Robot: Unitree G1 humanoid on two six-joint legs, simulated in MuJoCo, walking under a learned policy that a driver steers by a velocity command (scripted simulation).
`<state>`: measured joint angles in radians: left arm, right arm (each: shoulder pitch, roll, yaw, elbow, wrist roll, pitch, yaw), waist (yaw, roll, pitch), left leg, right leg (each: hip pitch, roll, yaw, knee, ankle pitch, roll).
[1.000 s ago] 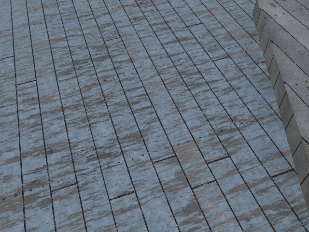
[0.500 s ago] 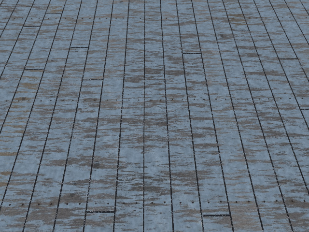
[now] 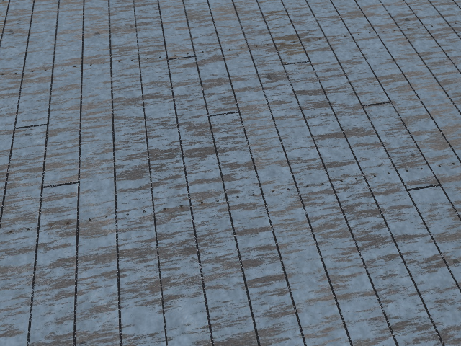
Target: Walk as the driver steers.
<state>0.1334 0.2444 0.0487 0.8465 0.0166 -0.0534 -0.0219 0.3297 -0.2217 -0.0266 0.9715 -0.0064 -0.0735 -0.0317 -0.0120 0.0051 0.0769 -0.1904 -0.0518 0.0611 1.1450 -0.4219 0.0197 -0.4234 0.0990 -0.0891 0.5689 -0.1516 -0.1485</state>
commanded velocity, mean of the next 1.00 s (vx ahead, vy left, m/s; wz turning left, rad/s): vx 0.07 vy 0.00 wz -0.28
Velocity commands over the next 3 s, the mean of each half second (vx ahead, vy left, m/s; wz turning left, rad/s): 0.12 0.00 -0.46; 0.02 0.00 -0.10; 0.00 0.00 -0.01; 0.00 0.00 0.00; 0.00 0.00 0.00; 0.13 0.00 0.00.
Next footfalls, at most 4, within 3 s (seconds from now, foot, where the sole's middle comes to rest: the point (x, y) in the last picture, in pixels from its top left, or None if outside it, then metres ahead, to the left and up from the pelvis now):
0.52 left None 0.20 0.13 -0.76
0.86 right None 0.09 -0.07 -0.76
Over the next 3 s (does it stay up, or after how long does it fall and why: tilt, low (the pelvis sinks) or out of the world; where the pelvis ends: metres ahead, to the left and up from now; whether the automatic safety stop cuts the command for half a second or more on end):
stays up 0.18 0.04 0.01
